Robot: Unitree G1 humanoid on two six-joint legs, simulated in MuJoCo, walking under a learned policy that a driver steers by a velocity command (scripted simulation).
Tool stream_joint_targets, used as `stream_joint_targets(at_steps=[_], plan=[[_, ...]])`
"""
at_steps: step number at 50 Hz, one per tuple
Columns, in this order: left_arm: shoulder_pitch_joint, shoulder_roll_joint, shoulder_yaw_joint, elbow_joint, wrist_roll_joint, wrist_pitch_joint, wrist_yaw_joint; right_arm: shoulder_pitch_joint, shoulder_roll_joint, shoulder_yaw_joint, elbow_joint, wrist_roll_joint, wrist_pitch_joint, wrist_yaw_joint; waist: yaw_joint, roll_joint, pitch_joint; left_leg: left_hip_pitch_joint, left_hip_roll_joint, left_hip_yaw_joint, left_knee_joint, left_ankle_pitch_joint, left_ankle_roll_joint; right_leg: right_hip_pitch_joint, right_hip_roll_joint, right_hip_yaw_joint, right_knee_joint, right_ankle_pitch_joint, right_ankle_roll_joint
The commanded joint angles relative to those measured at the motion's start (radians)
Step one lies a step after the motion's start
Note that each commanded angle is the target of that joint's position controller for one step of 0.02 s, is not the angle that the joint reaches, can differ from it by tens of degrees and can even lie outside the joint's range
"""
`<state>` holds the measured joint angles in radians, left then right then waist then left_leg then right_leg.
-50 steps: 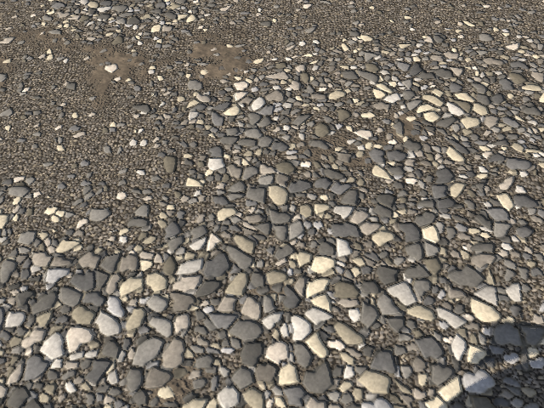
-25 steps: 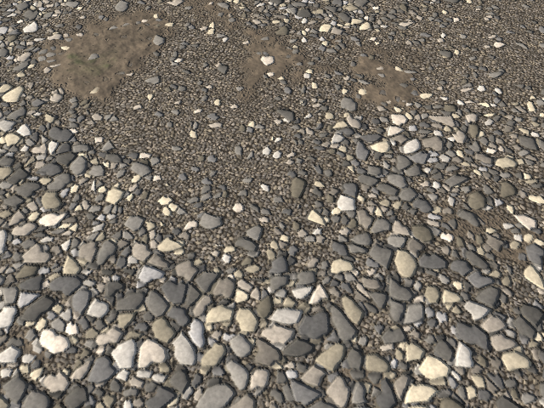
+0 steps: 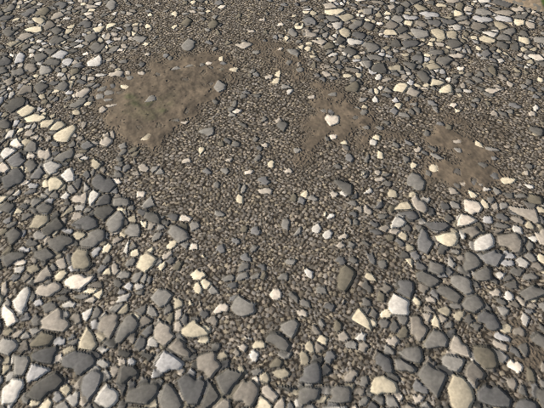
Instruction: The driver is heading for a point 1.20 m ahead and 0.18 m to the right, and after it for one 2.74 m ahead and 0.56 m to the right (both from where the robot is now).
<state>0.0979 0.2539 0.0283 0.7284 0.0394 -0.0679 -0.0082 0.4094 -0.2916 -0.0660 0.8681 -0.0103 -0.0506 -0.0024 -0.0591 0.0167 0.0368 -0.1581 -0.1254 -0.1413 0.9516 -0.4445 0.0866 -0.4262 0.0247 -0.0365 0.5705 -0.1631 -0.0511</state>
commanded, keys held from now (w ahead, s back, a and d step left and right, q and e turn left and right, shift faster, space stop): w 0.58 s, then w+e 0.42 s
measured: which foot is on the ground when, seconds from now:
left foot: up 0.00-0.42, down 0.44-1.00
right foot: down 0.00-0.46, up 0.48-0.98, down 1.00-1.00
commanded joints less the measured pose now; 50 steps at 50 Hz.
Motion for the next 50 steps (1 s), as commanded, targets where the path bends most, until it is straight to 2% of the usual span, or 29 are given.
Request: stream_joint_targets(at_steps=[1, 2, 4, 7, 10, 13, 17, 19, 20, 21, 22, 23, 24, 25, 26, 27, 29, 31, 33, 38, 41, 44, 45, 47, 48, 49, 50], plan=[[0.154, 0.111, 0.043, 0.005, -0.011, 0.001, 0.0, -0.019, -0.084, -0.007, -0.076, -0.014, -0.015, 0.009, 0.078, -0.031, -0.056, -0.432, 0.096, 0.001, 0.268, 0.098, -0.006, 0.388, -0.341, 0.52, -0.333, -0.185, -0.17], [0.151, 0.095, 0.037, 0.018, -0.01, -0.004, 0.001, -0.045, -0.075, -0.005, -0.084, -0.018, -0.01, 0.016, 0.065, -0.062, -0.03, -0.415, 0.12, 0.013, 0.222, 0.116, -0.01, 0.341, -0.294, 0.42, -0.347, -0.078, -0.145], [0.178, 0.09, 0.033, 0.051, -0.017, -0.019, 0.0, -0.032, -0.06, 0.001, -0.078, -0.03, 0.007, 0.028, 0.045, -0.116, -0.036, -0.363, 0.132, 0.035, 0.173, 0.131, -0.027, 0.295, -0.246, 0.31, -0.366, 0.084, -0.129], [0.229, 0.109, 0.038, 0.087, -0.03, -0.039, -0.006, -0.081, -0.045, 0.009, -0.092, -0.035, 0.017, 0.037, 0.04, -0.109, -0.031, -0.419, 0.154, 0.072, 0.116, 0.173, -0.047, 0.31, -0.241, 0.241, -0.402, 0.185, -0.153], [0.266, 0.104, 0.037, 0.115, -0.032, -0.034, -0.006, -0.222, -0.028, 0.024, -0.134, -0.034, 0.016, 0.044, 0.065, -0.1, 0.008, -0.485, 0.198, 0.123, -0.028, 0.272, -0.073, 0.319, -0.218, 0.179, -0.448, 0.187, -0.155], [0.306, 0.113, 0.039, 0.14, -0.033, -0.031, -0.009, -0.336, 0.0, 0.043, -0.165, -0.026, 0.01, 0.049, 0.094, -0.102, 0.02, -0.433, 0.197, 0.171, -0.212, 0.365, -0.081, 0.317, -0.191, 0.115, -0.445, 0.246, -0.137], [0.357, 0.135, 0.043, 0.171, -0.029, -0.025, -0.006, -0.411, -0.016, 0.045, -0.185, -0.019, 0.005, 0.042, 0.113, -0.104, 0.024, -0.366, 0.173, 0.198, -0.34, 0.369, -0.057, 0.376, -0.228, 0.109, -0.4, 0.327, -0.122], [0.355, 0.146, 0.045, 0.182, -0.025, -0.018, -0.001, -0.408, -0.03, 0.04, -0.188, -0.021, 0.001, 0.036, 0.1, -0.104, 0.026, -0.329, 0.159, 0.201, -0.381, 0.316, -0.03, 0.417, -0.253, 0.115, -0.356, 0.393, -0.114], [0.346, 0.152, 0.046, 0.185, -0.025, -0.015, 0.001, -0.372, -0.037, 0.035, -0.177, -0.024, -0.002, 0.032, 0.078, -0.103, 0.011, -0.271, 0.14, 0.208, -0.41, 0.283, -0.015, 0.43, -0.255, 0.107, -0.301, 0.484, -0.105], [0.336, 0.155, 0.046, 0.189, -0.028, -0.01, 0.003, -0.28, -0.045, 0.027, -0.145, -0.03, -0.009, 0.026, 0.033, -0.084, -0.031, -0.15, 0.111, 0.221, -0.47, 0.287, 0.004, 0.429, -0.233, 0.08, -0.184, 0.591, -0.089], [0.341, 0.136, 0.039, 0.19, -0.03, -0.008, 0.003, -0.129, -0.077, 0.012, -0.091, -0.042, -0.02, 0.016, -0.022, -0.043, -0.12, 0.057, 0.116, 0.203, -0.502, 0.292, 0.033, 0.362, -0.186, 0.039, 0.001, 0.58, -0.069], [0.326, 0.094, 0.024, 0.15, -0.031, -0.01, 0.004, 0.055, -0.155, -0.009, -0.063, -0.062, -0.027, 0.003, -0.093, 0.072, -0.252, 0.297, 0.349, -0.05, -0.527, 0.19, 0.09, 0.18, -0.132, -0.008, 0.298, 0.273, -0.045], [0.432, 0.015, 0.011, 0.133, -0.05, -0.008, 0.001, 0.075, -0.246, -0.034, -0.049, -0.048, -0.016, 0.0, -0.035, 0.299, -0.325, 0.471, 0.567, -0.493, -0.66, 0.125, 0.209, -0.142, 0.042, -0.029, 0.596, -0.364, -0.016], [0.351, 0.128, 0.038, 0.149, -0.02, 0.004, 0.009, 0.009, -0.173, -0.023, -0.058, -0.012, -0.007, 0.004, -0.03, 0.108, -0.211, 0.374, 0.515, -0.464, -0.683, 0.072, 0.188, -0.232, -0.017, 0.08, 0.66, -0.335, -0.03], [0.289, 0.115, 0.04, 0.131, -0.023, -0.001, 0.0, -0.08, -0.116, -0.006, -0.068, -0.008, -0.009, 0.007, 0.005, 0.07, -0.096, 0.251, 0.469, -0.319, -0.698, 0.129, 0.165, -0.24, -0.057, 0.088, 0.638, -0.241, -0.036], [0.267, 0.091, 0.033, 0.13, -0.027, -0.003, -0.005, -0.124, -0.073, 0.005, -0.067, -0.011, -0.016, 0.012, 0.03, 0.043, -0.052, 0.156, 0.42, -0.22, -0.733, 0.234, 0.141, -0.201, -0.087, 0.083, 0.587, -0.181, -0.031], [0.293, 0.066, 0.029, 0.148, -0.009, 0.019, -0.015, -0.144, -0.042, 0.015, -0.052, -0.005, -0.029, 0.008, 0.076, 0.07, -0.027, 0.049, 0.353, -0.091, -0.78, 0.334, 0.104, -0.115, -0.116, 0.069, 0.522, -0.137, -0.007], [0.285, 0.055, 0.028, 0.155, -0.009, 0.035, -0.024, -0.112, -0.048, 0.011, -0.03, -0.005, -0.046, 0.006, 0.082, 0.058, -0.022, 0.034, 0.35, -0.028, -0.807, 0.427, 0.111, -0.112, -0.107, 0.069, 0.517, -0.11, 0.008], [0.22, 0.053, 0.031, 0.139, -0.011, 0.043, -0.03, -0.082, -0.061, 0.006, -0.009, -0.004, -0.055, 0.002, 0.076, 0.045, 0.006, 0.044, 0.345, 0.035, -0.842, 0.434, 0.102, -0.179, -0.11, 0.082, 0.487, -0.041, 0.018], [0.067, 0.039, 0.026, 0.092, -0.014, 0.044, -0.035, -0.032, -0.047, 0.012, 0.026, -0.005, -0.058, 0.0, 0.051, 0.033, 0.046, 0.088, 0.325, 0.167, -0.858, 0.511, 0.07, -0.265, -0.098, 0.071, 0.321, 0.128, 0.028], [-0.032, 0.021, 0.012, 0.057, -0.011, 0.04, -0.042, 0.0, -0.048, 0.014, 0.048, -0.006, -0.06, -0.008, 0.025, 0.038, 0.066, 0.123, 0.326, 0.235, -0.849, 0.605, 0.053, -0.238, -0.089, 0.005, 0.183, 0.192, 0.017], [-0.105, 0.019, 0.005, 0.019, -0.008, 0.036, -0.048, 0.05, -0.057, 0.014, 0.079, -0.009, -0.053, -0.019, 0.005, 0.037, 0.079, 0.222, 0.351, 0.278, -0.798, 0.734, 0.044, -0.23, -0.072, -0.053, 0.082, 0.155, -0.018], [-0.107, 0.022, 0.005, 0.013, -0.007, 0.036, -0.049, 0.052, -0.064, 0.013, 0.085, -0.011, -0.049, -0.023, 0.01, 0.042, 0.073, 0.254, 0.36, 0.291, -0.764, 0.815, 0.039, -0.213, -0.059, -0.068, 0.059, 0.119, -0.035], [-0.059, 0.036, 0.012, 0.019, -0.005, 0.037, -0.044, 0.034, -0.088, 0.008, 0.087, -0.014, -0.041, -0.03, 0.042, 0.069, 0.031, 0.301, 0.37, 0.325, -0.641, 1.12, 0.027, -0.124, -0.004, -0.11, 0.039, 0.024, -0.078], [0.0, 0.05, 0.02, 0.033, -0.003, 0.037, -0.039, 0.023, -0.103, 0.004, 0.087, -0.016, -0.035, -0.033, 0.07, 0.083, -0.008, 0.313, 0.374, 0.34, -0.535, 1.252, 0.024, -0.055, 0.03, -0.127, 0.036, -0.033, -0.103], [0.096, 0.07, 0.032, 0.06, -0.001, 0.033, -0.035, 0.015, -0.116, 0.0, 0.083, -0.018, -0.025, -0.034, 0.108, 0.083, -0.066, 0.3, 0.374, 0.351, -0.378, 1.289, 0.023, 0.052, 0.065, -0.131, 0.01, -0.067, -0.13], [0.245, 0.103, 0.052, 0.104, 0.008, 0.025, -0.028, 0.001, -0.124, -0.002, 0.072, -0.014, -0.019, -0.033, 0.179, 0.056, -0.145, 0.192, 0.358, 0.366, -0.156, 1.154, 0.006, 0.264, 0.069, -0.088, -0.068, -0.039, -0.169]])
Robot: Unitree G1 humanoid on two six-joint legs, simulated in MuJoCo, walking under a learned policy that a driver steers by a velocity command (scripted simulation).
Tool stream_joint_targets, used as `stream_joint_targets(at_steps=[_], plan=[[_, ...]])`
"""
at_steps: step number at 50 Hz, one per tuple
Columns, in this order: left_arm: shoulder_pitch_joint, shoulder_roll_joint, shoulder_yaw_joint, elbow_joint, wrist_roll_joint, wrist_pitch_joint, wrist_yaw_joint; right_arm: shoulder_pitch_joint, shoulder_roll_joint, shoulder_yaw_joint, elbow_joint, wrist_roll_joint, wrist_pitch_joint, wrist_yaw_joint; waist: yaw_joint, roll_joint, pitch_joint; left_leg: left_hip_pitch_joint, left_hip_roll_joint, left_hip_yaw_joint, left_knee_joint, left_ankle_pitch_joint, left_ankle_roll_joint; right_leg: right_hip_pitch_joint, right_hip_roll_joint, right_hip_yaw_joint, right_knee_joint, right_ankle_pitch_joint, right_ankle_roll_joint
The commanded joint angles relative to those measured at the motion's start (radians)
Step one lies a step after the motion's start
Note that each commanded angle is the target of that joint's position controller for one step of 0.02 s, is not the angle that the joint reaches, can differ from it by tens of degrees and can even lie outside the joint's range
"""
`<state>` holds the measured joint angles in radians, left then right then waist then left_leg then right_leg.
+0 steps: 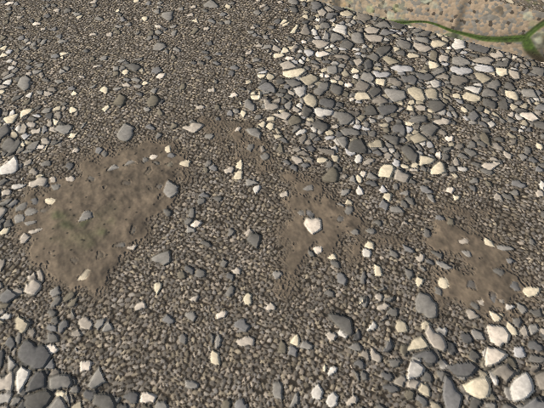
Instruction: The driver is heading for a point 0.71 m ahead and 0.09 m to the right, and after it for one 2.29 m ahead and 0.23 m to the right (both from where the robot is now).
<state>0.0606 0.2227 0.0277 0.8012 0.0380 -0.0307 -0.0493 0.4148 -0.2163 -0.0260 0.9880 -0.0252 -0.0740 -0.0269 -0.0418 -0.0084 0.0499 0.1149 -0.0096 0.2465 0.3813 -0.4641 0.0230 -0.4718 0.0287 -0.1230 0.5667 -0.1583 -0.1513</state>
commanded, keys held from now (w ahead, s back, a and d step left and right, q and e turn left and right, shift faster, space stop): w+e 0.36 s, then w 0.58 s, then no key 0.06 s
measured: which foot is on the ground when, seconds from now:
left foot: down 0.00-0.02, up 0.04-0.52, down 0.54-1.00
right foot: down 0.00-0.54, up 0.56-1.00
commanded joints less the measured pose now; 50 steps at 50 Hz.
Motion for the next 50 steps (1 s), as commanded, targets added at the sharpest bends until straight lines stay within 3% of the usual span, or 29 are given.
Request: stream_joint_targets(at_steps=[1, 2, 3, 5, 7, 9, 11, 14, 21, 24, 25, 26, 27, 28, 29, 30, 31, 33, 36, 40, 45, 47, 50], plan=[[0.418, 0.229, 0.085, 0.055, 0.017, -0.012, 0.03, -0.008, -0.165, -0.033, -0.087, 0.003, 0.0, -0.003, 0.208, -0.031, -0.262, -0.312, 0.196, -0.013, 0.736, 0.757, 0.043, 0.555, -0.146, 0.273, -0.089, -0.111, -0.136], [0.351, 0.306, 0.106, 0.032, -0.008, 0.003, 0.033, 0.002, -0.099, -0.027, -0.149, 0.02, -0.01, 0.018, 0.127, -0.259, -0.33, -0.735, -0.054, -0.12, 1.082, -0.058, -0.012, 0.795, -0.382, 0.852, -0.236, -0.06, -0.303], [0.335, 0.283, 0.105, 0.033, -0.034, 0.014, 0.035, -0.103, -0.164, -0.035, -0.168, 0.002, -0.021, 0.023, 0.154, -0.063, -0.262, -0.853, 0.014, -0.288, 1.095, 0.013, 0.001, 0.752, -0.359, 0.779, -0.274, -0.022, -0.285], [0.249, 0.184, 0.08, 0.038, -0.032, 0.01, 0.044, -0.138, -0.143, -0.029, -0.18, 0.015, -0.04, 0.026, 0.077, 0.053, -0.058, -0.807, 0.095, -0.285, 0.923, 0.14, -0.001, 0.484, -0.292, 0.556, -0.314, 0.161, -0.203], [0.2, 0.15, 0.067, 0.033, -0.037, -0.005, 0.051, -0.116, -0.124, -0.025, -0.178, -0.017, -0.003, 0.027, 0.019, 0.039, -0.035, -0.691, 0.122, -0.288, 0.808, 0.146, -0.031, 0.343, -0.2, 0.427, -0.337, 0.27, -0.155], [0.223, 0.166, 0.069, 0.038, -0.042, -0.024, 0.047, -0.115, -0.111, -0.025, -0.188, -0.026, 0.028, 0.034, 0.008, 0.016, -0.046, -0.672, 0.118, -0.267, 0.744, 0.155, -0.056, 0.308, -0.166, 0.389, -0.346, 0.334, -0.154], [0.254, 0.193, 0.076, 0.041, -0.04, -0.03, 0.045, -0.176, -0.106, -0.023, -0.216, -0.025, 0.039, 0.038, 0.02, -0.003, -0.03, -0.704, 0.119, -0.25, 0.658, 0.219, -0.076, 0.287, -0.143, 0.376, -0.366, 0.311, -0.143], [0.313, 0.195, 0.077, 0.046, -0.04, -0.026, 0.044, -0.311, -0.109, -0.021, -0.266, -0.02, 0.041, 0.041, 0.067, -0.03, -0.003, -0.766, 0.113, -0.244, 0.502, 0.345, -0.091, 0.318, -0.121, 0.387, -0.37, 0.283, -0.107], [0.412, 0.199, 0.075, 0.055, -0.025, -0.022, 0.057, -0.485, -0.113, -0.005, -0.334, -0.006, 0.021, 0.053, 0.141, -0.059, -0.009, -0.754, 0.055, -0.238, 0.248, 0.446, -0.056, 0.482, -0.147, 0.425, -0.29, 0.402, -0.07], [0.371, 0.214, 0.073, 0.051, -0.021, -0.031, 0.067, -0.387, -0.144, -0.015, -0.313, -0.006, 0.009, 0.05, 0.081, -0.075, -0.022, -0.557, 0.022, -0.239, 0.151, 0.375, 0.0, 0.474, -0.175, 0.433, -0.228, 0.527, -0.025], [0.356, 0.225, 0.074, 0.051, -0.019, -0.036, 0.065, -0.292, -0.166, -0.027, -0.283, -0.006, 0.003, 0.042, 0.038, -0.07, -0.06, -0.438, -0.008, -0.225, 0.127, 0.329, 0.02, 0.472, -0.16, 0.417, -0.133, 0.646, -0.009], [0.347, 0.219, 0.07, 0.055, -0.021, -0.04, 0.06, -0.155, -0.188, -0.038, -0.243, -0.009, -0.008, 0.031, -0.031, -0.027, -0.132, -0.263, 0.0, -0.227, 0.067, 0.347, 0.047, 0.436, -0.107, 0.366, 0.046, 0.651, 0.011], [0.357, 0.163, 0.052, 0.029, -0.026, -0.047, 0.053, 0.001, -0.252, -0.053, -0.23, -0.028, -0.017, 0.015, -0.085, 0.06, -0.263, -0.038, 0.199, -0.444, 0.05, 0.204, 0.099, 0.3, -0.053, 0.319, 0.314, 0.397, 0.032], [0.512, 0.083, 0.04, 0.025, -0.056, -0.045, 0.049, 0.036, -0.356, -0.08, -0.211, -0.037, -0.006, 0.016, -0.013, 0.307, -0.351, 0.174, 0.442, -0.929, -0.059, 0.155, 0.242, -0.009, 0.132, 0.219, 0.613, -0.314, 0.074], [0.48, 0.165, 0.047, 0.049, -0.02, -0.037, 0.057, -0.027, -0.277, -0.071, -0.212, -0.006, 0.008, 0.026, 0.003, 0.17, -0.264, 0.082, 0.425, -1.025, -0.117, 0.019, 0.249, -0.121, 0.07, 0.259, 0.703, -0.337, 0.06], [0.38, 0.173, 0.05, 0.037, -0.014, -0.035, 0.05, -0.118, -0.194, -0.052, -0.231, 0.003, 0.009, 0.031, 0.014, 0.065, -0.12, -0.06, 0.375, -0.847, -0.129, 0.018, 0.227, -0.131, 0.024, 0.262, 0.694, -0.241, 0.061], [0.317, 0.156, 0.044, 0.022, -0.014, -0.036, 0.043, -0.159, -0.151, -0.04, -0.228, -0.001, 0.005, 0.035, 0.02, 0.025, -0.063, -0.151, 0.32, -0.715, -0.149, 0.129, 0.201, -0.116, -0.007, 0.253, 0.644, -0.184, 0.064], [0.3, 0.14, 0.04, 0.016, 0.0, -0.021, 0.03, -0.152, -0.125, -0.03, -0.197, 0.001, -0.007, 0.031, 0.049, 0.092, -0.036, -0.231, 0.238, -0.546, -0.177, 0.322, 0.158, -0.062, -0.043, 0.231, 0.566, -0.157, 0.08], [0.293, 0.116, 0.031, 0.017, 0.005, -0.005, 0.02, -0.091, -0.137, -0.032, -0.155, 0.015, -0.029, 0.038, 0.063, 0.103, -0.05, -0.23, 0.222, -0.463, -0.2, 0.491, 0.174, -0.069, -0.051, 0.194, 0.521, -0.132, 0.102], [0.115, 0.096, 0.014, -0.038, 0.004, -0.003, 0.01, -0.04, -0.14, -0.034, -0.118, 0.018, -0.026, 0.039, 0.035, 0.091, 0.005, -0.218, 0.198, -0.387, -0.266, 0.489, 0.183, -0.172, -0.106, 0.132, 0.353, -0.005, 0.138], [-0.046, 0.07, -0.009, -0.082, -0.008, -0.012, 0.008, 0.031, -0.16, -0.039, -0.076, 0.017, -0.023, 0.04, -0.007, 0.09, 0.016, -0.194, 0.181, -0.314, -0.246, 0.596, 0.159, -0.086, -0.087, 0.068, 0.092, 0.112, 0.139], [-0.077, 0.082, -0.007, -0.093, -0.01, -0.015, 0.013, 0.052, -0.165, -0.04, -0.061, 0.014, -0.019, 0.037, -0.012, 0.093, 0.02, -0.152, 0.207, -0.32, -0.22, 0.639, 0.154, -0.065, -0.078, 0.064, 0.046, 0.099, 0.122], [-0.008, 0.087, -0.002, -0.067, -0.002, -0.03, 0.028, 0.04, -0.164, -0.038, -0.04, 0.01, -0.009, 0.027, 0.027, 0.09, 0.0, -0.092, 0.21, -0.299, -0.067, 0.96, 0.118, 0.048, -0.03, 0.059, -0.032, 0.05, 0.084]])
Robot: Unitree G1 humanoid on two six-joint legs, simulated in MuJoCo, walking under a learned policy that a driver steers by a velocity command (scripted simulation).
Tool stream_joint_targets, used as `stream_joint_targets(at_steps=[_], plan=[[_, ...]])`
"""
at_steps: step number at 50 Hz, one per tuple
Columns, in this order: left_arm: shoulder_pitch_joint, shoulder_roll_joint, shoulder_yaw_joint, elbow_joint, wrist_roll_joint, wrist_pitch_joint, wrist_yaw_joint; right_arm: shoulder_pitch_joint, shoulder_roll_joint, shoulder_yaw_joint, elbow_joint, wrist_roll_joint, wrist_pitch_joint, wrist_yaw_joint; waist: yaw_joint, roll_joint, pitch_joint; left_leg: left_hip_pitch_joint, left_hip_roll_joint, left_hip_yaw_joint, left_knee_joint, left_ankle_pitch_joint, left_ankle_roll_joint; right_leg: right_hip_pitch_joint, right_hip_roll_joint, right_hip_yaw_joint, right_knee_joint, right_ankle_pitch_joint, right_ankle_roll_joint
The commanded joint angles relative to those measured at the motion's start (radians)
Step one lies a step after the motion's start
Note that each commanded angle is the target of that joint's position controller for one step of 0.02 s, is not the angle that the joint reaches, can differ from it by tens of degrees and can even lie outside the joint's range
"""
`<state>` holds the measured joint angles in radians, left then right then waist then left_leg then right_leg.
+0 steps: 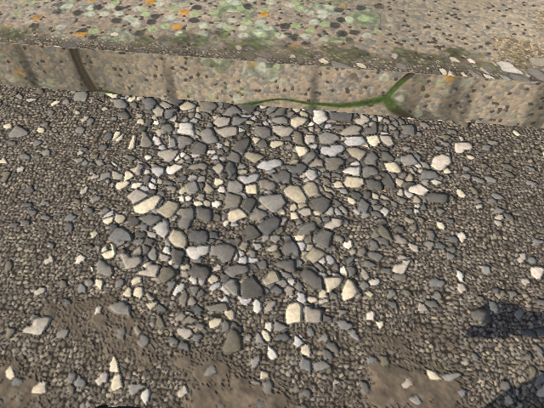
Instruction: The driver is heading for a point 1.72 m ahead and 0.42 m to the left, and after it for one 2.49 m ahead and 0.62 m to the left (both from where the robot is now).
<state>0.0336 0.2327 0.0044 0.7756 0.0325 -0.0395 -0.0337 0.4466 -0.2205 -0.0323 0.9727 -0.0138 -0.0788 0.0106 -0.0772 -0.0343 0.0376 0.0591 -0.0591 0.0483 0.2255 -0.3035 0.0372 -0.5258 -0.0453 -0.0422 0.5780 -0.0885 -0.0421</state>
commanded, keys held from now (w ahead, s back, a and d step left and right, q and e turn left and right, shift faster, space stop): no key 0.30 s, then w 0.58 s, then w+q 0.12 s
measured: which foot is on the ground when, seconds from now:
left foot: down 0.00-0.06, up 0.08-0.52, down 0.54-1.00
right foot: up 0.00-0.02, down 0.04-0.54, up 0.56-0.96, down 0.98-1.00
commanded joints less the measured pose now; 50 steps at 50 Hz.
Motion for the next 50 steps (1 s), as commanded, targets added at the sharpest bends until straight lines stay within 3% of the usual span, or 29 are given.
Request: stream_joint_targets(at_steps=[1, 2, 3, 4, 5, 6, 7, 8, 9, 12, 15, 17, 19, 21, 23, 26, 27, 28, 29, 30, 32, 34, 39, 42, 45, 47, 48, 49, 50], plan=[[0.128, 0.084, 0.027, 0.0, 0.011, -0.033, 0.02, -0.006, -0.16, -0.031, -0.021, 0.005, 0.0, -0.013, 0.109, 0.1, -0.038, -0.035, 0.23, -0.082, 0.211, 0.884, 0.08, 0.227, 0.073, -0.032, -0.12, 0.033, -0.044], [0.253, 0.114, 0.039, 0.046, 0.026, -0.048, 0.03, -0.004, -0.146, -0.024, -0.023, 0.016, 0.0, -0.016, 0.155, 0.072, -0.117, -0.109, 0.186, -0.054, 0.369, 0.799, 0.051, 0.422, 0.04, -0.007, -0.156, 0.163, -0.066], [0.4, 0.191, 0.055, 0.068, 0.045, -0.057, 0.041, -0.002, -0.106, -0.01, -0.063, 0.024, -0.004, -0.02, 0.196, -0.04, -0.249, -0.294, 0.128, -0.011, 0.636, 0.384, 0.022, 0.673, -0.201, 0.211, -0.096, 0.509, -0.113], [0.403, 0.264, 0.078, 0.076, 0.013, -0.04, 0.038, 0.174, -0.029, 0.003, -0.036, 0.056, 0.009, -0.025, 0.133, -0.245, -0.407, -0.502, -0.027, -0.008, 0.955, -0.334, -0.004, 0.859, -0.442, 0.504, -0.096, 0.859, -0.297], [0.378, 0.203, 0.072, 0.069, -0.037, -0.028, 0.032, 0.104, -0.136, -0.027, -0.015, 0.02, 0.028, -0.038, 0.144, -0.054, -0.355, -0.518, 0.013, -0.117, 0.997, -0.292, 0.002, 0.749, -0.367, 0.441, -0.123, 0.833, -0.279], [0.277, 0.143, 0.051, 0.061, -0.038, -0.029, 0.035, 0.027, -0.109, -0.024, -0.035, 0.014, 0.031, -0.034, 0.109, -0.058, -0.214, -0.55, 0.042, -0.118, 0.978, -0.236, 0.001, 0.627, -0.321, 0.33, -0.169, 0.786, -0.251], [0.212, 0.084, 0.034, 0.057, -0.03, -0.03, 0.037, -0.01, -0.085, -0.018, -0.036, 0.006, 0.035, -0.032, 0.083, -0.033, -0.127, -0.545, 0.076, -0.111, 0.919, -0.186, -0.006, 0.521, -0.271, 0.265, -0.219, 0.723, -0.213], [0.184, 0.062, 0.025, 0.06, -0.031, -0.032, 0.043, -0.031, -0.082, -0.02, -0.035, -0.005, 0.047, -0.026, 0.063, -0.045, -0.084, -0.511, 0.094, -0.109, 0.866, -0.15, -0.016, 0.443, -0.233, 0.214, -0.256, 0.684, -0.187], [0.173, 0.051, 0.019, 0.069, -0.029, -0.033, 0.047, -0.011, -0.07, -0.018, -0.024, -0.014, 0.062, -0.021, 0.041, -0.052, -0.084, -0.437, 0.097, -0.1, 0.828, -0.112, -0.027, 0.375, -0.205, 0.169, -0.277, 0.677, -0.168], [0.169, 0.075, 0.017, 0.092, -0.019, -0.047, 0.047, 0.009, -0.035, -0.011, 0.002, -0.011, 0.089, -0.017, 0.006, -0.048, -0.121, -0.325, 0.08, -0.074, 0.72, -0.058, -0.045, 0.298, -0.175, 0.093, -0.291, 0.69, -0.172], [0.186, 0.082, 0.014, 0.12, -0.013, -0.04, 0.047, -0.065, -0.033, -0.003, 0.003, -0.013, 0.105, -0.03, 0.027, -0.073, -0.105, -0.295, 0.086, -0.052, 0.546, -0.02, -0.046, 0.269, -0.153, 0.082, -0.308, 0.477, -0.158], [0.25, 0.137, 0.039, 0.146, -0.015, -0.018, 0.042, -0.114, -0.061, -0.006, -0.003, -0.02, 0.107, -0.029, 0.067, -0.097, -0.095, -0.333, 0.084, -0.02, 0.538, -0.038, -0.033, 0.275, -0.163, 0.156, -0.382, -0.017, -0.174], [0.273, 0.149, 0.051, 0.157, -0.016, 0.003, 0.041, -0.192, -0.082, -0.011, -0.029, -0.024, 0.098, -0.019, 0.088, -0.094, -0.026, -0.41, 0.095, -0.014, 0.518, -0.068, -0.019, 0.268, -0.198, 0.262, -0.466, -0.409, -0.188], [0.297, 0.138, 0.057, 0.171, -0.015, 0.009, 0.043, -0.228, -0.072, -0.009, -0.038, -0.021, 0.082, -0.011, 0.097, -0.055, 0.012, -0.45, 0.101, -0.012, 0.483, -0.091, -0.007, 0.297, -0.225, 0.312, -0.488, -0.471, -0.2], [0.305, 0.138, 0.064, 0.184, -0.017, 0.006, 0.043, -0.211, -0.052, -0.006, -0.029, -0.016, 0.063, -0.01, 0.088, -0.023, 0.012, -0.412, 0.094, -0.003, 0.416, -0.098, 0.013, 0.313, -0.226, 0.309, -0.478, -0.453, -0.201], [0.251, 0.129, 0.07, 0.183, -0.031, 0.007, 0.041, -0.085, -0.029, -0.005, 0.028, -0.011, 0.041, -0.017, 0.021, 0.0, 0.019, -0.157, 0.05, 0.036, 0.156, -0.007, 0.056, 0.191, -0.151, 0.226, -0.39, -0.486, -0.156], [0.216, 0.092, 0.063, 0.167, -0.029, 0.005, 0.04, -0.012, -0.061, -0.013, 0.054, -0.016, 0.032, -0.025, -0.004, 0.057, 0.027, -0.026, 0.105, -0.053, 0.077, -0.072, 0.077, 0.07, -0.094, 0.165, -0.269, -0.485, -0.121], [0.165, 0.015, 0.044, 0.13, -0.025, -0.002, 0.033, 0.084, -0.116, -0.022, 0.071, -0.025, 0.023, -0.035, -0.032, 0.228, 0.0, 0.084, 0.316, -0.336, -0.071, -0.281, 0.118, -0.075, 0.01, 0.03, 0.016, -0.456, -0.071], [0.14, 0.018, 0.043, 0.104, -0.016, -0.007, 0.029, 0.082, -0.202, -0.047, 0.076, -0.005, 0.026, -0.036, -0.025, 0.308, 0.11, 0.035, 0.46, -0.588, -0.193, -0.441, 0.197, -0.264, 0.101, -0.045, 0.16, -0.419, -0.05], [0.118, 0.092, 0.062, 0.107, 0.006, -0.008, 0.023, 0.023, -0.155, -0.04, 0.069, -0.008, 0.027, -0.035, 0.011, 0.163, 0.162, -0.039, 0.439, -0.528, -0.171, -0.389, 0.206, -0.255, 0.025, 0.041, 0.253, -0.331, -0.047], [0.177, 0.086, 0.067, 0.142, -0.005, -0.012, 0.006, -0.063, -0.108, -0.029, 0.044, 0.002, 0.015, -0.027, 0.074, 0.128, 0.113, -0.031, 0.342, -0.375, -0.171, -0.205, 0.151, -0.213, 0.007, 0.054, 0.29, -0.222, -0.023], [0.166, 0.075, 0.069, 0.151, 0.007, -0.01, -0.002, -0.053, -0.091, -0.025, 0.049, 0.004, -0.003, -0.028, 0.077, 0.112, 0.073, -0.019, 0.294, -0.261, -0.155, 0.005, 0.139, -0.187, -0.003, 0.025, 0.328, -0.14, 0.004], [0.008, 0.031, 0.056, 0.095, -0.001, 0.002, -0.002, 0.033, -0.08, -0.02, 0.088, -0.003, -0.015, -0.024, 0.042, 0.123, 0.089, -0.049, 0.258, -0.146, -0.122, 0.301, 0.153, -0.181, -0.013, -0.023, 0.229, -0.042, 0.042], [-0.074, 0.024, 0.046, 0.061, -0.007, 0.002, -0.002, 0.063, -0.094, -0.022, 0.1, -0.007, -0.017, -0.025, 0.02, 0.143, 0.101, -0.056, 0.258, -0.111, -0.101, 0.411, 0.15, -0.11, 0.0, -0.048, 0.101, -0.015, 0.027], [-0.089, 0.043, 0.05, 0.041, -0.009, -0.001, 0.003, 0.069, -0.111, -0.027, 0.109, -0.008, -0.015, -0.029, 0.026, 0.145, 0.104, -0.028, 0.289, -0.116, -0.056, 0.516, 0.143, -0.035, 0.013, -0.056, 0.03, -0.047, -0.015], [0.011, 0.064, 0.062, 0.06, -0.011, -0.011, 0.013, 0.028, -0.129, -0.031, 0.104, -0.009, -0.013, -0.03, 0.085, 0.143, 0.063, -0.032, 0.292, -0.114, 0.064, 0.742, 0.122, 0.118, 0.052, -0.059, -0.016, -0.094, -0.045], [0.151, 0.081, 0.074, 0.104, -0.01, -0.021, 0.022, 0.002, -0.137, -0.033, 0.099, -0.005, -0.01, -0.027, 0.15, 0.117, -0.006, -0.061, 0.26, -0.089, 0.221, 0.828, 0.105, 0.292, 0.08, -0.07, -0.08, -0.07, -0.061], [0.325, 0.128, 0.094, 0.157, 0.004, -0.035, 0.034, -0.006, -0.124, -0.028, 0.089, 0.001, -0.01, -0.023, 0.213, 0.071, -0.115, -0.191, 0.206, -0.06, 0.438, 0.708, 0.085, 0.549, 0.031, -0.019, -0.104, -0.07, -0.083], [0.469, 0.242, 0.121, 0.169, 0.03, -0.043, 0.046, 0.055, -0.027, -0.004, 0.049, 0.031, -0.008, -0.012, 0.222, -0.116, -0.279, -0.485, 0.096, -0.002, 0.788, 0.269, 0.042, 0.851, -0.277, 0.368, -0.172, -0.299, -0.15]])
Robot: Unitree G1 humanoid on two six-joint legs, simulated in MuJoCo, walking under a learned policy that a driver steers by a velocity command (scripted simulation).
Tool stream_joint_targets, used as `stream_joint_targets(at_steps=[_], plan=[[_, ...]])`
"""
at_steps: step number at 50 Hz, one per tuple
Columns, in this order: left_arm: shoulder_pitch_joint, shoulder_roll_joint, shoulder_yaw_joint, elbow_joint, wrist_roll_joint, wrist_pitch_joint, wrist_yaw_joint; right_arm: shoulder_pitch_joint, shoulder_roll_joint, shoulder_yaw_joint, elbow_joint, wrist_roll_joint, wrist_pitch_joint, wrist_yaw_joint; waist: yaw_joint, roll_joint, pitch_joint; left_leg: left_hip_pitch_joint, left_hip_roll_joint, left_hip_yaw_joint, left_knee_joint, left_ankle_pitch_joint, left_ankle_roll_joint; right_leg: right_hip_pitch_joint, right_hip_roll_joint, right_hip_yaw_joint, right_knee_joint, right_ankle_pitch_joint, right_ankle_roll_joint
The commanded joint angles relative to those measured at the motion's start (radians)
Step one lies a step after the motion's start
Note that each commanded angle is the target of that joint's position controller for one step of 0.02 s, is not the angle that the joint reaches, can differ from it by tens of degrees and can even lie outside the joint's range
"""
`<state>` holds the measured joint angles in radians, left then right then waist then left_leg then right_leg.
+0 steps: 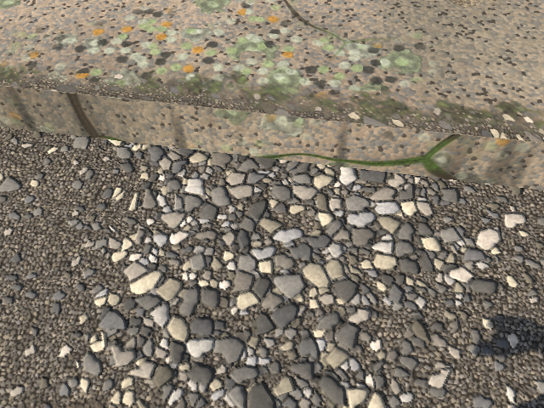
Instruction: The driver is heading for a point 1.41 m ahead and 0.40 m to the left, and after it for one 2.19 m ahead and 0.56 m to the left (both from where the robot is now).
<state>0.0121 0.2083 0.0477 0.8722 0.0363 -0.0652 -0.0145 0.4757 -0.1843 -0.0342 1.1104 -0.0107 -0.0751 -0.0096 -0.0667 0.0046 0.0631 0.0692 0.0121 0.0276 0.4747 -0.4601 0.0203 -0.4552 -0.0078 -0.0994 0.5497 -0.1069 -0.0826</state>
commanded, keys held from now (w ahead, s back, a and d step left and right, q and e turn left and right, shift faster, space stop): w+q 0.40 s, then q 0.36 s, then no key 0.24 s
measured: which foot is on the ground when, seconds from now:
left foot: down 0.00-0.00, up 0.02-0.50, down 0.52-1.00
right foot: down 0.00-0.54, up 0.56-1.00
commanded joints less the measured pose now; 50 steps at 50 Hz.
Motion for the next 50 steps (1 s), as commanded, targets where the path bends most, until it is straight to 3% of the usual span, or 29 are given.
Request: stream_joint_targets(at_steps=[1, 2, 3, 4, 5, 7, 11, 15, 20, 22, 24, 25, 26, 27, 28, 29, 30, 31, 33, 36, 38, 45, 50], plan=[[0.478, 0.284, 0.082, 0.075, 0.008, -0.003, 0.017, 0.059, -0.081, -0.015, -0.08, 0.024, -0.006, 0.003, 0.186, -0.23, -0.385, -0.61, -0.068, -0.042, 0.757, -0.045, 0.066, 0.764, -0.449, 0.746, -0.311, -0.36, -0.161], [0.35, 0.225, 0.066, 0.051, -0.007, 0.004, 0.015, -0.015, -0.129, -0.033, -0.091, 0.008, 0.004, 0.001, 0.137, -0.113, -0.229, -0.654, 0.01, -0.094, 0.815, 0.025, 0.084, 0.61, -0.411, 0.63, -0.326, -0.44, -0.134], [0.253, 0.148, 0.045, 0.032, -0.013, -0.002, 0.013, -0.072, -0.11, -0.031, -0.103, 0.002, 0.002, 0.008, 0.113, -0.057, -0.105, -0.653, 0.049, -0.088, 0.782, 0.111, 0.087, 0.456, -0.37, 0.498, -0.36, -0.395, -0.112], [0.211, 0.107, 0.033, 0.03, -0.013, -0.01, 0.013, -0.086, -0.082, -0.031, -0.103, 0.002, 0.006, 0.013, 0.086, -0.056, -0.044, -0.622, 0.076, -0.082, 0.733, 0.156, 0.089, 0.359, -0.324, 0.382, -0.393, -0.304, -0.077], [0.21, 0.081, 0.025, 0.043, -0.016, -0.018, 0.019, -0.087, -0.075, -0.034, -0.107, -0.014, 0.018, 0.018, 0.064, -0.081, -0.016, -0.592, 0.093, -0.081, 0.699, 0.175, 0.084, 0.299, -0.289, 0.294, -0.405, -0.214, -0.055], [0.245, 0.065, 0.019, 0.061, -0.016, -0.035, 0.024, -0.082, -0.054, -0.036, -0.111, -0.021, 0.042, 0.03, 0.045, -0.081, -0.017, -0.575, 0.094, -0.067, 0.69, 0.205, 0.074, 0.275, -0.268, 0.192, -0.414, -0.096, -0.047], [0.316, 0.079, 0.021, 0.085, -0.018, -0.053, 0.03, -0.211, -0.049, -0.038, -0.169, -0.02, 0.064, 0.046, 0.044, -0.068, 0.016, -0.717, 0.11, -0.045, 0.627, 0.33, 0.056, 0.322, -0.258, 0.066, -0.438, 0.011, -0.053], [0.357, 0.073, 0.014, 0.099, -0.017, -0.056, 0.035, -0.364, -0.041, -0.028, -0.232, -0.018, 0.061, 0.062, 0.063, -0.055, 0.052, -0.743, 0.094, 0.003, 0.407, 0.458, 0.044, 0.348, -0.232, -0.043, -0.434, 0.13, -0.049], [0.44, 0.107, 0.02, 0.128, -0.016, -0.046, 0.047, -0.504, -0.047, -0.016, -0.3, -0.022, 0.058, 0.074, 0.098, -0.058, 0.063, -0.698, 0.055, 0.099, 0.204, 0.447, 0.079, 0.486, -0.26, -0.13, -0.387, 0.346, -0.04], [0.434, 0.121, 0.023, 0.129, -0.016, -0.032, 0.056, -0.477, -0.052, -0.019, -0.3, -0.029, 0.055, 0.07, 0.076, -0.069, 0.047, -0.633, 0.0, 0.142, 0.161, 0.381, 0.106, 0.537, -0.259, -0.174, -0.264, 0.682, -0.028], [0.416, 0.154, 0.035, 0.121, -0.017, -0.015, 0.064, -0.345, -0.075, -0.031, -0.265, -0.034, 0.048, 0.059, 0.026, -0.104, -0.034, -0.49, -0.076, 0.168, 0.141, 0.303, 0.143, 0.555, -0.253, -0.188, -0.042, 0.941, -0.016], [0.408, 0.165, 0.039, 0.113, -0.021, -0.006, 0.063, -0.245, -0.099, -0.044, -0.237, -0.037, 0.038, 0.052, -0.008, -0.107, -0.098, -0.37, -0.101, 0.15, 0.088, 0.316, 0.166, 0.525, -0.253, -0.181, 0.13, 0.894, -0.008], [0.385, 0.171, 0.041, 0.099, -0.033, -0.002, 0.055, -0.134, -0.142, -0.063, -0.207, -0.049, 0.024, 0.038, -0.074, -0.059, -0.166, -0.187, -0.082, 0.096, -0.036, 0.465, 0.2, 0.416, -0.226, -0.19, 0.378, 0.66, 0.031], [0.411, 0.086, 0.025, 0.059, -0.028, -0.003, 0.048, -0.121, -0.244, -0.086, -0.205, -0.047, 0.016, 0.026, -0.022, 0.099, -0.244, 0.065, 0.181, -0.18, 0.055, 0.911, 0.254, 0.132, -0.126, -0.171, 0.678, -0.241, 0.067], [0.455, 0.085, 0.026, -0.001, -0.054, 0.007, 0.045, -0.107, -0.343, -0.11, -0.24, -0.022, 0.035, 0.024, -0.003, 0.181, -0.409, 0.284, 0.404, -0.61, 0.021, 1.219, 0.476, -0.137, 0.047, -0.013, 0.99, -0.568, 0.111], [0.356, 0.118, 0.029, -0.009, -0.037, 0.005, 0.046, -0.117, -0.31, -0.105, -0.253, 0.001, 0.054, 0.01, -0.02, 0.001, -0.361, 0.194, 0.367, -0.482, -0.035, 1.181, 0.435, -0.187, -0.025, 0.105, 0.962, -0.439, 0.107], [0.302, 0.099, 0.022, -0.028, -0.041, -0.002, 0.046, -0.195, -0.255, -0.09, -0.263, 0.01, 0.058, 0.002, 0.0, 0.009, -0.23, 0.052, 0.325, -0.393, -0.074, 1.105, 0.398, -0.196, -0.054, 0.112, 0.896, -0.353, 0.104], [0.295, 0.103, 0.025, -0.017, -0.03, -0.001, 0.048, -0.252, -0.2, -0.076, -0.268, 0.012, 0.06, 0.0, 0.041, -0.042, -0.137, -0.073, 0.26, -0.33, -0.112, 1.046, 0.341, -0.167, -0.08, 0.117, 0.806, -0.312, 0.107], [0.32, 0.107, 0.03, -0.02, 0.004, 0.036, 0.046, -0.282, -0.158, -0.061, -0.277, 0.019, 0.057, -0.005, 0.085, -0.025, -0.114, -0.21, 0.189, -0.257, -0.141, 1.017, 0.292, -0.07, -0.09, 0.125, 0.706, -0.288, 0.12], [0.327, 0.083, 0.025, -0.036, -0.003, 0.073, 0.044, -0.262, -0.207, -0.071, -0.283, 0.001, 0.043, 0.005, 0.105, -0.009, -0.153, -0.254, 0.146, -0.233, -0.134, 1.047, 0.269, -0.04, -0.071, 0.118, 0.617, -0.258, 0.137], [0.283, 0.094, 0.026, -0.058, -0.004, 0.083, 0.044, -0.246, -0.221, -0.075, -0.291, -0.001, 0.048, 0.005, 0.093, 0.022, -0.159, -0.256, 0.129, -0.246, -0.14, 0.967, 0.249, -0.067, -0.07, 0.12, 0.568, -0.22, 0.144], [0.158, 0.12, 0.028, -0.095, -0.014, 0.103, 0.05, -0.183, -0.203, -0.063, -0.293, -0.01, 0.069, -0.003, 0.039, 0.079, -0.124, -0.189, 0.146, -0.319, -0.187, 0.634, 0.212, -0.114, -0.067, 0.143, 0.4, -0.179, 0.134], [0.15, 0.111, 0.019, -0.096, -0.027, 0.097, 0.054, -0.191, -0.196, -0.051, -0.289, -0.022, 0.074, -0.005, 0.031, 0.093, -0.103, -0.192, 0.158, -0.329, -0.149, 0.674, 0.222, 0.008, -0.03, 0.128, 0.245, -0.258, 0.106]])
Velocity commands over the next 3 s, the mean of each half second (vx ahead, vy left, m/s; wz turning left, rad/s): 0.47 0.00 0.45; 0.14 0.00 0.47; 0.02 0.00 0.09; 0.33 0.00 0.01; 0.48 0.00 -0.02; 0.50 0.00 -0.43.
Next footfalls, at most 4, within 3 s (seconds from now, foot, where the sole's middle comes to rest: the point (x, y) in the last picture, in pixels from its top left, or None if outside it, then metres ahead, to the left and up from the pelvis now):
0.52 left None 0.40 0.13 -0.76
1.12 right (298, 387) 0.49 -0.05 -0.76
2.22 right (195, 274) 0.82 0.20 -0.76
2.76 left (93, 226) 1.00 0.51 -0.76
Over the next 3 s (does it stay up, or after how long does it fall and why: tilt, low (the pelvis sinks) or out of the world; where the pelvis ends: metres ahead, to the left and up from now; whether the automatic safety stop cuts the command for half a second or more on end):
stays up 0.98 0.40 0.03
